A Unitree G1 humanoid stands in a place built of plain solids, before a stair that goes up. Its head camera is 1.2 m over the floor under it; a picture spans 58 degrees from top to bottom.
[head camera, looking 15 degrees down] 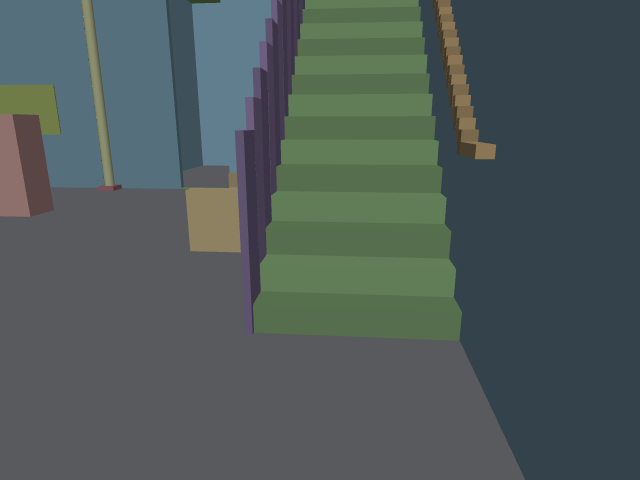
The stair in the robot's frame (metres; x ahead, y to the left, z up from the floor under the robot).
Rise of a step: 0.18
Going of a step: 0.21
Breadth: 1.20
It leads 5 degrees to the right of straight ahead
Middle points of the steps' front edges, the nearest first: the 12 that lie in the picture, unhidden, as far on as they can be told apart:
2.30 -0.20 0.18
2.51 -0.22 0.36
2.72 -0.24 0.54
2.94 -0.26 0.72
3.15 -0.27 0.90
3.36 -0.29 1.08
3.58 -0.31 1.26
3.79 -0.33 1.44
4.00 -0.35 1.62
4.21 -0.36 1.80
4.43 -0.38 1.98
4.64 -0.40 2.16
